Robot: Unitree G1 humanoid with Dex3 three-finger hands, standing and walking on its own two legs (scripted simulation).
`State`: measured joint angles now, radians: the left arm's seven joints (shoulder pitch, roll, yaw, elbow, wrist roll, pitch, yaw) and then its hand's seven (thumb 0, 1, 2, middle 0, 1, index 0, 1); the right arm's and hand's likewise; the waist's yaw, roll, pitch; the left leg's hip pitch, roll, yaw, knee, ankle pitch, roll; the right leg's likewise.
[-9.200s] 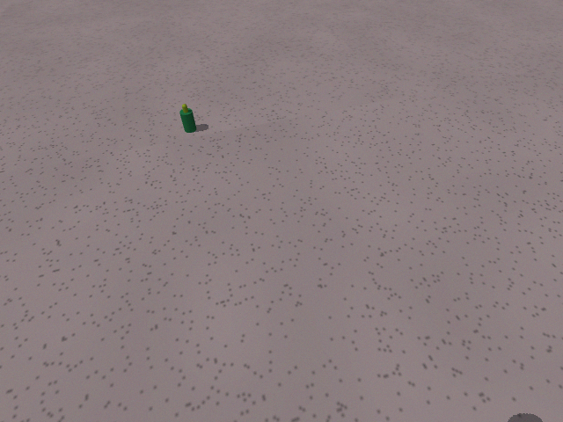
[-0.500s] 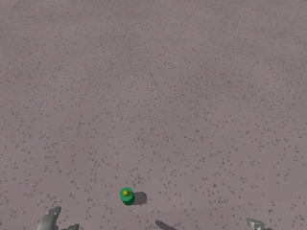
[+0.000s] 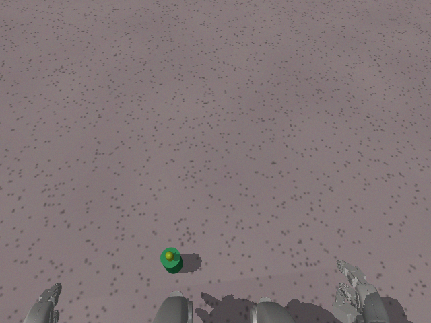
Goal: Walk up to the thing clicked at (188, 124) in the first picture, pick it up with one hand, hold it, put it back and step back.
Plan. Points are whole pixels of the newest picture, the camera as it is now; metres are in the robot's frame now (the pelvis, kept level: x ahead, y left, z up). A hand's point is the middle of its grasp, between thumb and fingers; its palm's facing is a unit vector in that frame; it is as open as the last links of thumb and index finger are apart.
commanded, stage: go down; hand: left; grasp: from the side
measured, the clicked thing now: (171, 259) +0.36 +0.17 -0.61
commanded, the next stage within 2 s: none
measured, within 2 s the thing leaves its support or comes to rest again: neither
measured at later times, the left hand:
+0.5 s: hand (75, 307) +0.18 +0.31 -0.19, palm faces +0.14 -0.96 -0.24, open 17.6 cm
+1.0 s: hand (81, 276) +0.25 +0.34 -0.25, palm faces +0.13 -0.97 -0.18, open 17.2 cm
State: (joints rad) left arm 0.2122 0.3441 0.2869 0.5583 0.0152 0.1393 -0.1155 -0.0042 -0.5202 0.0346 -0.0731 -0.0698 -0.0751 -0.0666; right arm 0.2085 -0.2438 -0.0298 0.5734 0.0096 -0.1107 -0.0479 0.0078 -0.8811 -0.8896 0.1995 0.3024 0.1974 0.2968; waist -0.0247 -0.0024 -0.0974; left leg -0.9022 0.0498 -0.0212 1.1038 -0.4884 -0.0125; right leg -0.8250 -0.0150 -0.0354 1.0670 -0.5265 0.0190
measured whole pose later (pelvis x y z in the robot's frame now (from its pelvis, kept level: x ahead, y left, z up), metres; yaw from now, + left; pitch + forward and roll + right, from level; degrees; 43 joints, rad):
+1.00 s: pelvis -0.06 -0.01 -0.20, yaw -3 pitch +33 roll -4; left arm -0.23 0.60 0.64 0.83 -0.16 -0.33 -0.53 -0.01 -0.50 0.11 -0.05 -0.11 -0.05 -0.10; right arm 0.10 -0.31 0.01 0.67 -0.02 -0.17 -0.04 0.01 -0.89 -0.89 0.20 0.30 0.20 0.30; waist -0.01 -0.02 -0.16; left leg -1.82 0.06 -0.10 1.89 -0.65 -0.03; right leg -1.73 0.01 -0.06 1.86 -0.71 0.00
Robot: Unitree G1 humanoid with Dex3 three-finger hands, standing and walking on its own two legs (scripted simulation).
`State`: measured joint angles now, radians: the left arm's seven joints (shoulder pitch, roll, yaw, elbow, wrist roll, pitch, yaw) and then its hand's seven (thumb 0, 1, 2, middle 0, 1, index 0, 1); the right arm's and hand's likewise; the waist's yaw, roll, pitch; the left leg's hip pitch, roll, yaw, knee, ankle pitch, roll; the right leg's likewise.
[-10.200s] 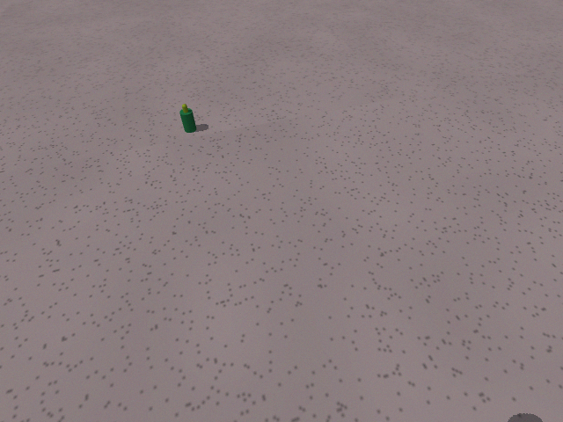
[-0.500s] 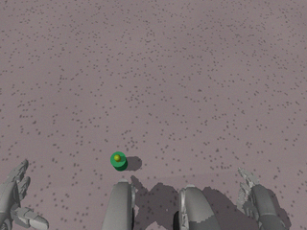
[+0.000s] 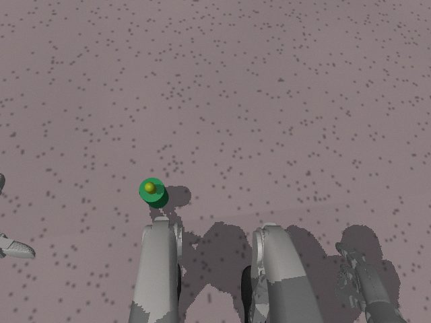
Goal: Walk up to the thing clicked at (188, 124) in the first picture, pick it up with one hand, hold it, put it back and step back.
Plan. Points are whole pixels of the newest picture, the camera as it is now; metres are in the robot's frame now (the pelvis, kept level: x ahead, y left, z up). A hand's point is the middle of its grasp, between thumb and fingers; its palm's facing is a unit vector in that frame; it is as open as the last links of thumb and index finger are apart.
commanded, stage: go down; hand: left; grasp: from the side
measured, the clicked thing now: (153, 192) +0.41 +0.21 -0.41
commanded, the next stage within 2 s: approach in 1.30 s
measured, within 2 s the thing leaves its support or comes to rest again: neither
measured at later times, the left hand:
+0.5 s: hand (14, 201) +0.31 +0.39 -0.08, palm faces +0.17 -0.97 -0.15, open 17.2 cm
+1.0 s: hand (19, 196) +0.33 +0.39 -0.10, palm faces +0.17 -0.98 -0.14, open 17.2 cm
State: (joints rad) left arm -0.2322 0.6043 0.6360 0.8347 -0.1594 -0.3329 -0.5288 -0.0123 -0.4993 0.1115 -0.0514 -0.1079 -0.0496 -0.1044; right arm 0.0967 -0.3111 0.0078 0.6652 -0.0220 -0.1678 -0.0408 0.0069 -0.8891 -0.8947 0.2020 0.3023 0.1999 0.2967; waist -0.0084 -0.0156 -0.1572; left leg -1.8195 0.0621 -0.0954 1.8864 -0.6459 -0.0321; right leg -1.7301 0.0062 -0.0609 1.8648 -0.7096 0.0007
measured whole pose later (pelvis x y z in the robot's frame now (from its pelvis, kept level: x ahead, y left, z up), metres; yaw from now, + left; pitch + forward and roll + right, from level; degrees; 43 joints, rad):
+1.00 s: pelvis -0.02 +0.00 -0.08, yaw -2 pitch +32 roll -6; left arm -0.41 0.75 0.75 0.93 -0.20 -0.35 -0.66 -0.01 -0.50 0.13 -0.04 -0.10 -0.03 -0.10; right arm 0.08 -0.34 0.05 0.68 -0.03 -0.17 -0.03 0.01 -0.91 -0.90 0.20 0.30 0.20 0.30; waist -0.03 -0.03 -0.12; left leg -2.07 0.06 -0.13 2.15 -0.65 -0.03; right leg -1.97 0.02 -0.07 2.13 -0.72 0.01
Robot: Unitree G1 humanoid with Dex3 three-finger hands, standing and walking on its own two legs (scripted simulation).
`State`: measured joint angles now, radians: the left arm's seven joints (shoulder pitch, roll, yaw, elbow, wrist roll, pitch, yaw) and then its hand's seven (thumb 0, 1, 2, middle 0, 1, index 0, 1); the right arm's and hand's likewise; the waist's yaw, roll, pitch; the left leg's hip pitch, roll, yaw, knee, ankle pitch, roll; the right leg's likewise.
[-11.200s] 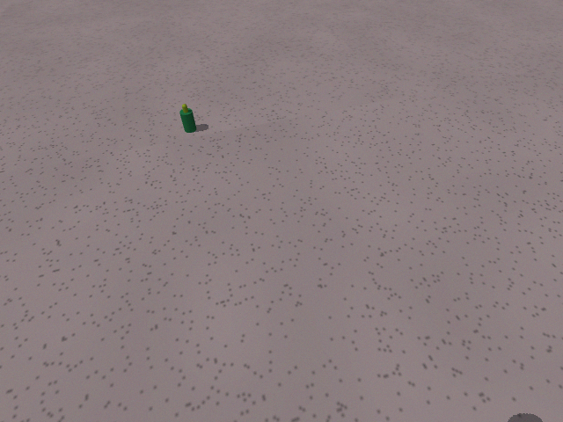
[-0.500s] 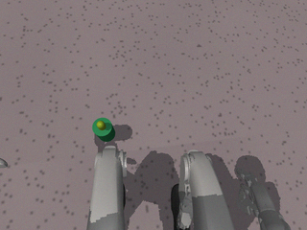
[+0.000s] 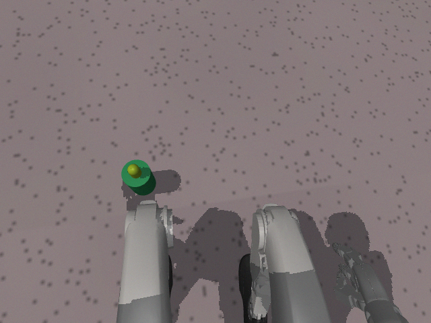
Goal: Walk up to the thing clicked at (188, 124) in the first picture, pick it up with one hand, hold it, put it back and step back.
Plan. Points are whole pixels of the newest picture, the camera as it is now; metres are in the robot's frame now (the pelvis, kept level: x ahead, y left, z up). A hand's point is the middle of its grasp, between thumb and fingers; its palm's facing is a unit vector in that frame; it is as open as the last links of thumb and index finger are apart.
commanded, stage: go down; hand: left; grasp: from the side
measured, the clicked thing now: (138, 176) +0.42 +0.22 -0.32
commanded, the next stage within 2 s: approach in 0.30 s
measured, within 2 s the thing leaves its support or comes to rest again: neither
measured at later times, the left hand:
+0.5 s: hand out of the picture +0.34 +0.40 -0.03, palm faces +0.20 -0.97 -0.11, open 17.3 cm
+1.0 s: hand (83, 183) +0.37 +0.32 -0.23, palm faces +0.07 -1.00 +0.04, open 17.4 cm
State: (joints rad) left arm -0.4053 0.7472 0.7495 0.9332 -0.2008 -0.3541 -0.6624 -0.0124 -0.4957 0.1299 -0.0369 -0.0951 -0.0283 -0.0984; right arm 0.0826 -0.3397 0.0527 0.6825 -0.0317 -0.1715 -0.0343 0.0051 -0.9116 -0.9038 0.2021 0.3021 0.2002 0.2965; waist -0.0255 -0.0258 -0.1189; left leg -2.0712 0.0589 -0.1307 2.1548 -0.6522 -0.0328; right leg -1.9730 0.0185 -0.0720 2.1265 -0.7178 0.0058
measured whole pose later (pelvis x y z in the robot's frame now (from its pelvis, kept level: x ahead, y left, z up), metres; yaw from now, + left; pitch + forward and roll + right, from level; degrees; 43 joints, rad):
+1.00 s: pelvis +0.00 +0.01 -0.11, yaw -6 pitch +21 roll -10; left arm -0.50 0.76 0.74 1.23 -0.30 -0.82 -0.72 -0.02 -0.51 0.06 -0.06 -0.07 -0.03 -0.09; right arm -0.12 -0.35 0.28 0.68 -0.20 -0.15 0.04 0.00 -0.91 -0.90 0.20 0.30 0.20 0.30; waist -0.13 -0.19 0.15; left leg -2.25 0.06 -0.27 2.57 -0.70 -0.05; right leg -2.12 0.08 -0.15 2.47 -0.72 0.03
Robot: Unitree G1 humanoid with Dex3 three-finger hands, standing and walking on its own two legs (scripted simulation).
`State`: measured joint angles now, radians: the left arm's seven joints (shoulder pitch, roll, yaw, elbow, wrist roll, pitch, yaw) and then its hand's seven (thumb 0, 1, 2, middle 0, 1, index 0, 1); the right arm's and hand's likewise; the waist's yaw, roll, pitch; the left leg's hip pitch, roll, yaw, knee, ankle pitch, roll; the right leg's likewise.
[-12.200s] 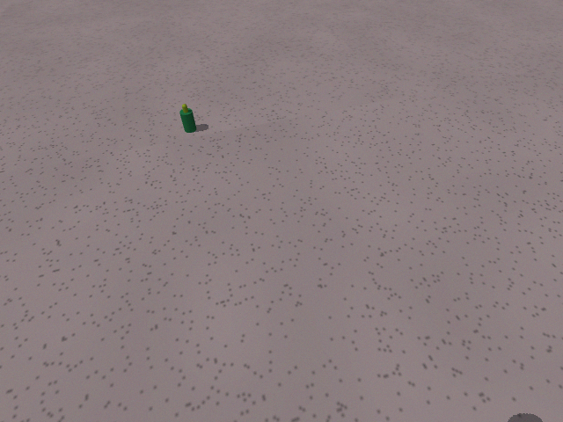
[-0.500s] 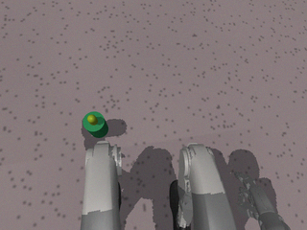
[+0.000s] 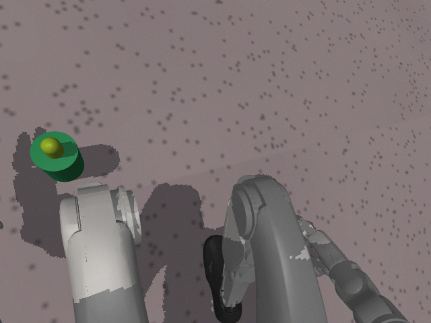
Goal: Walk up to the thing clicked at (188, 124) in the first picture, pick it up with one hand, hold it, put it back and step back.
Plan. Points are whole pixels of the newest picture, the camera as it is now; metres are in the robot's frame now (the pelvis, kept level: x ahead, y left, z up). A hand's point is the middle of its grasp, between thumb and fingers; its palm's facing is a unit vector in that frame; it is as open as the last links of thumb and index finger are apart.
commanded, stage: close in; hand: left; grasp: from the side
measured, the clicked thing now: (58, 156) +0.40 +0.26 -0.21
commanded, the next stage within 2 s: close in 0.66 s
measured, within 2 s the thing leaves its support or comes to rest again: leaves its support in 1.80 s
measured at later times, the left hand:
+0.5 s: hand (31, 168) +0.36 +0.29 -0.17, palm faces +0.18 -0.98 +0.02, open 17.5 cm
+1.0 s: hand (49, 163) +0.38 +0.27 -0.19, palm faces +0.21 -0.98 +0.01, open 14.5 cm
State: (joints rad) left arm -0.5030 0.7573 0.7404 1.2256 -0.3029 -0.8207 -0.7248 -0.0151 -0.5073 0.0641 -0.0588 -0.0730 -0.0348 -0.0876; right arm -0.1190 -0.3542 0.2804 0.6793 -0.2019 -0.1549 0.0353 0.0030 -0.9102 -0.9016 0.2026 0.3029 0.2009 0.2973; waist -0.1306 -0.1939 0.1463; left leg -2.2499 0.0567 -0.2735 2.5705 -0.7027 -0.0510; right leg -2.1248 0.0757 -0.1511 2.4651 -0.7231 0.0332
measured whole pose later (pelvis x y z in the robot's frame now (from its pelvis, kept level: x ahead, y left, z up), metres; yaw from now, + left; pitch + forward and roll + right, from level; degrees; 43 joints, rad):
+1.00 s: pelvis -0.02 +0.02 -0.02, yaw -5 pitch +10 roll -17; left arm -0.49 0.73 0.46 1.35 -0.16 -1.13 -0.13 -0.01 -0.16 0.26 -0.24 -0.21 -0.23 -0.21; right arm -0.19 -0.37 0.48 0.58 -0.36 -0.03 0.15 0.00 -0.90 -0.90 0.20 0.30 0.20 0.30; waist -0.20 -0.27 0.29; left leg -2.22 0.03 -0.42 2.68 -0.69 -0.04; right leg -2.03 0.12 -0.25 2.47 -0.67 0.07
